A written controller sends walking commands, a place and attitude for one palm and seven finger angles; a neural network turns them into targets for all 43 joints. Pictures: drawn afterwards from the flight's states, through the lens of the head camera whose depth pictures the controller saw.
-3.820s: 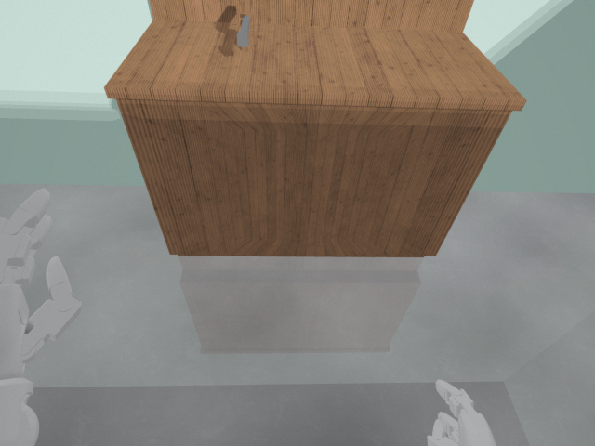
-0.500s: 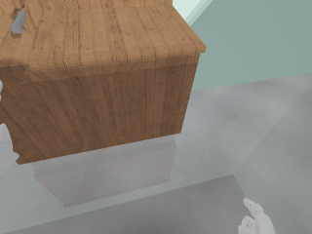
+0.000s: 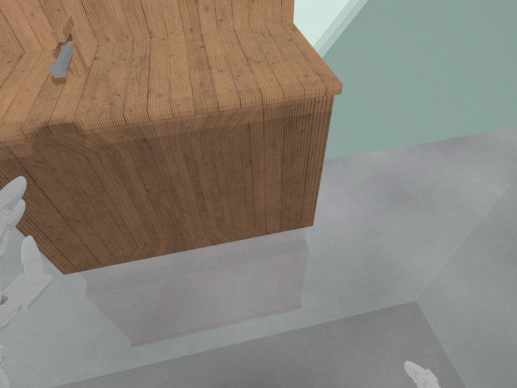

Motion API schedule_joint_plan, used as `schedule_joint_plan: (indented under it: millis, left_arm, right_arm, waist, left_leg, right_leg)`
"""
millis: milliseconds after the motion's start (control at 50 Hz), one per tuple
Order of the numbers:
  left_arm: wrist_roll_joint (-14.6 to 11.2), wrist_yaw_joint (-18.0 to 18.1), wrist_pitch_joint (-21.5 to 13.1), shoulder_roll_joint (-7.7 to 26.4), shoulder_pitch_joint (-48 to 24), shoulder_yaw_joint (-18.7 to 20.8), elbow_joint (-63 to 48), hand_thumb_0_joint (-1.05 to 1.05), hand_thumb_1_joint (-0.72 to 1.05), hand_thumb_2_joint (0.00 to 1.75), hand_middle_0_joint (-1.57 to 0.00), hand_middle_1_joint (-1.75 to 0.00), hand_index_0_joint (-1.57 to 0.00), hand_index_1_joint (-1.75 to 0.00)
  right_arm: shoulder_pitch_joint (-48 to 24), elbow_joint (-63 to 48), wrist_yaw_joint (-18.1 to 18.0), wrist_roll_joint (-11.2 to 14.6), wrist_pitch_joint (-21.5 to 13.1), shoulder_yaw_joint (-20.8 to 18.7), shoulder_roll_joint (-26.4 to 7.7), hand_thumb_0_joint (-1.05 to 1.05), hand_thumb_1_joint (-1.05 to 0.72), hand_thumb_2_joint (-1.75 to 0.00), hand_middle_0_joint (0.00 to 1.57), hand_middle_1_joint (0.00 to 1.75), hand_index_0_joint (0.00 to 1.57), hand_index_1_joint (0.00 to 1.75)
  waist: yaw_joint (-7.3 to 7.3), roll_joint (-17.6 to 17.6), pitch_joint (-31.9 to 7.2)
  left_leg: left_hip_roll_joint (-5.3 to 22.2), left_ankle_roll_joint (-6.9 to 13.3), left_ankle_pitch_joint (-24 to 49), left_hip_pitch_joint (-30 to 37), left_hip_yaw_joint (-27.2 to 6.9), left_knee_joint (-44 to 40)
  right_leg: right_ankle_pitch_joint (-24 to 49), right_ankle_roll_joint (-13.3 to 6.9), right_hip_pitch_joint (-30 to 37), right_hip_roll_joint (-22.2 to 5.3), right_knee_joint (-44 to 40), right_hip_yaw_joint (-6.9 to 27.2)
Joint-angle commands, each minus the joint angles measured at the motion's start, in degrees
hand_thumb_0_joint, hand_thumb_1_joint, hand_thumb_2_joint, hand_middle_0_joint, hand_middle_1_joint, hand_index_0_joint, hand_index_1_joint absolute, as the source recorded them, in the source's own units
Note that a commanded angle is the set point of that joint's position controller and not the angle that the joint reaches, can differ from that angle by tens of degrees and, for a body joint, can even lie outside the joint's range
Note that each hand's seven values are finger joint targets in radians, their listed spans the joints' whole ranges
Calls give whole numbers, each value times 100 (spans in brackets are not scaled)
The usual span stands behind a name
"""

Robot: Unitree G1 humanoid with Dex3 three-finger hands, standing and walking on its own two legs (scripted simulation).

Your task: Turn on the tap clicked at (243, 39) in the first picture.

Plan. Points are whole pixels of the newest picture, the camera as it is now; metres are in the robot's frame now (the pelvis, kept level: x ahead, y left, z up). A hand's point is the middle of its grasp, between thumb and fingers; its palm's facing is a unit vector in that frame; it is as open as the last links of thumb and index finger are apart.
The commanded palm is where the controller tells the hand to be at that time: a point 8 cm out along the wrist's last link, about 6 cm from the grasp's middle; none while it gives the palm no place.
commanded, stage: take the last steps up to it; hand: left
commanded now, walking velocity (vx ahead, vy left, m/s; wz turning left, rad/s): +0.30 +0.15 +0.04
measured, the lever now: (58, 70) +0.82 +0.57 +0.11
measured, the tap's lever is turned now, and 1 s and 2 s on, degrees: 0 0 0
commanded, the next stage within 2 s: come to a stop and stand still in 2.00 s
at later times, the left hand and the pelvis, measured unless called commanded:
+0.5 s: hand (56, 236) +0.27 +0.28 +0.15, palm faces +0.41 -0.79 -0.46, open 7.4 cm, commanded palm +0.21 +0.32 +0.17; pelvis +0.06 +0.04 -0.02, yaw +1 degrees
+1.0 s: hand (44, 163) +0.39 +0.34 +0.17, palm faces +0.37 -0.83 -0.41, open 7.4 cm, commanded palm +0.33 +0.39 +0.17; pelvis +0.16 +0.11 -0.01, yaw -2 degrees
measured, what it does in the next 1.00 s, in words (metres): walks ahead: left foot, then right foot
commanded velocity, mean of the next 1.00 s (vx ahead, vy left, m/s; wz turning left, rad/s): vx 0.30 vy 0.15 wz -0.01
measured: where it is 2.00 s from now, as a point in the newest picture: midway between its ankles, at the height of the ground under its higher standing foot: (222, 368)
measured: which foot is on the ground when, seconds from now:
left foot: up 0.00-0.10, down 0.12-0.42, up 0.44-0.78, down 0.80-1.00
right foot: down 0.00-0.14, up 0.16-0.38, down 0.40-0.80, up 0.82-1.00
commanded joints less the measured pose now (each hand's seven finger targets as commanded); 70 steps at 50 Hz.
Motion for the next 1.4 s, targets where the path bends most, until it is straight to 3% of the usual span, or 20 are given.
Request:
schedule_joint_plan:
  millis: [0,80,120,180,340,360,400,420,500,580,740,780,800,960,1080,1100,1140,1160,1260,1380]
  left_arm:
    - [26,179,-255,808,-850,359,-1191,0,90,90,-20,-30,-20,-30]
    - [60,227,-346,931,-1411,333,-1832,0,90,90,-20,-30,-20,-30]
    - [93,224,-429,821,-1476,280,-2107,0,90,90,-20,-30,-20,-30]
    - [172,157,-431,1061,-1139,537,-1684,0,90,90,-20,-30,-20,-30]
    - [-29,33,-251,679,-711,408,-960,0,90,90,-20,-30,-20,-30]
    - [-6,19,-193,662,-669,374,-704,0,90,90,-20,-30,-20,-30]
    - [-7,14,-189,1031,-890,639,-596,0,90,90,-20,-30,-20,-30]
    - [-58,8,-265,1030,-1165,708,-748,0,90,90,-20,-30,-20,-30]
    - [-32,-39,-553,1096,-818,775,-1481,0,90,90,-20,-30,-20,-30]
    - [-8,68,-652,1136,-741,788,-2094,0,90,90,-20,-30,-20,-30]
    - [-69,221,-505,908,-407,896,-1872,0,90,90,-20,-30,-20,-30]
    - [-71,197,-585,828,-517,820,-1956,0,90,90,-20,-30,-20,-30]
    - [9,169,-603,909,-544,780,-1651,0,90,90,-20,-30,-20,-30]
    - [-50,42,-451,963,-514,638,-2389,0,90,90,-20,-30,-20,-30]
    - [-89,101,-212,920,-445,785,-1402,0,90,90,-20,-30,-20,-30]
    - [-69,102,-187,961,-497,832,-1180,0,90,90,-20,-30,-20,-30]
    - [-26,81,-136,1123,-640,906,-788,0,90,90,-20,-30,-20,-30]
    - [-121,48,-130,916,-842,795,-586,0,90,90,-20,-30,-20,-30]
    - [-22,-41,-429,815,-998,469,-966,0,90,90,-20,-30,-20,-30]
    - [-42,112,-611,1266,-561,878,-1965,0,90,90,-20,-30,-20,-30]
  right_arm:
    - [-764,-967,-73,-45,-448,-100,-371,0,-90,-90,20,30,20,30]
    - [-643,-977,-156,-66,-527,-144,-427,0,-90,-90,20,30,20,30]
    - [-674,-1045,-108,-36,-560,-164,-573,0,-90,-90,20,30,20,30]
    - [-773,-838,-42,-47,-680,-137,-371,0,-90,-90,20,30,20,30]
    - [-775,-766,-9,27,-584,-100,-447,0,-90,-90,20,30,20,30]
    - [-801,-736,-24,37,-532,-92,-430,0,-90,-90,20,30,20,30]
    - [-1004,-908,36,49,-447,-134,-342,0,-90,-90,20,30,20,30]
    - [-980,-859,67,8,-429,-153,-409,0,-90,-90,20,30,20,30]
    - [-1105,-759,126,4,-284,-43,-303,0,-90,-90,20,30,20,30]
    - [-1080,-869,96,-36,-363,-54,-231,0,-90,-90,20,30,20,30]
    - [-664,-1024,-57,6,-457,-272,-347,0,-90,-90,20,30,20,30]
    - [-606,-1084,-53,51,-468,-365,-566,0,-90,-90,20,30,20,30]
    - [-601,-1113,-2,59,-479,-341,-527,0,-90,-90,20,30,20,30]
    - [-813,-898,74,65,-708,-128,-349,0,-90,-90,20,30,20,30]
    - [-840,-844,-78,16,-589,-57,-327,0,-90,-90,20,30,20,30]
    - [-854,-817,-88,25,-530,-63,-338,0,-90,-90,20,30,20,30]
    - [-932,-904,-26,6,-433,-80,-239,0,-90,-90,20,30,20,30]
    - [-989,-875,56,6,-441,-131,-419,0,-90,-90,20,30,20,30]
    - [-1057,-685,114,17,-264,-6,-305,0,-90,-90,20,30,20,30]
    - [-884,-915,104,-33,-346,-149,-330,0,-90,-90,20,30,20,30]
  waist:
    - [90,-1071,-437]
    - [-64,-71,-391]
    - [-35,1856,-194]
    - [-14,1785,281]
    - [88,707,-160]
    - [109,202,-296]
    - [140,-2018,-344]
    - [100,-1532,-216]
    - [34,-364,-44]
    - [32,-609,-265]
    - [-10,-116,-688]
    - [-72,1799,-808]
    - [-66,1453,-651]
    - [55,1439,-411]
    - [80,818,-491]
    - [109,419,-565]
    - [122,-2053,-486]
    - [99,-1754,-289]
    - [-3,-270,-128]
    - [74,-460,-451]
  left_leg:
    - [-98,132,-152,88,212,-737]
    - [-1,317,-107,1430,58,-1877]
    - [1398,967,88,2144,-1915,-2487]
    - [1689,1359,-134,1157,-2066,-2742]
    - [1010,702,1249,541,-450,-1283]
    - [806,589,1149,116,-216,-428]
    - [-189,111,-965,-2081,-14,2557]
    - [29,15,-685,-2169,-754,3245]
    - [429,-135,199,-2032,-738,3141]
    - [451,-70,516,-948,-221,1081]
    - [-34,42,1130,1203,539,-1533]
    - [1628,890,2548,2495,-1927,-1891]
    - [1938,1193,2856,2290,-2428,-2099]
    - [1212,1001,1843,1077,-615,-2277]
    - [1159,690,784,578,-468,-1670]
    - [1024,600,569,206,-355,-1081]
    - [-174,116,-932,-1835,168,1881]
    - [-98,10,-714,-2122,-539,2802]
    - [239,-180,527,-2148,-561,3318]
    - [320,-119,837,-1428,-39,1008]
  right_leg:
    - [-2062,-456,670,-1460,-1169,1767]
    - [-1891,-84,-9,-892,-60,1197]
    - [-1867,337,-1466,84,2115,39]
    - [-2008,365,-1935,-188,3595,300]
    - [-795,417,562,234,439,-518]
    - [-481,283,1213,4,39,-178]
    - [-189,-729,2190,-2210,-872,3694]
    - [-704,-806,1787,-2505,-1098,3777]
    - [400,-637,1068,-1907,-883,1786]
    - [1128,-429,761,-1535,-657,702]
    - [468,-12,706,-932,836,384]
    - [-2187,453,-1270,4,3259,-187]
    - [-2827,366,-1745,116,4167,102]
    - [-1218,489,-1138,-201,2783,-141]
    - [-941,444,378,64,691,-454]
    - [-695,343,901,-75,219,-192]
    - [-661,-638,1914,-2114,-937,3538]
    - [-982,-683,1620,-2475,-1189,3937]
    - [1251,-319,1197,-1629,-684,1199]
    - [2196,-413,1464,-1501,-541,640]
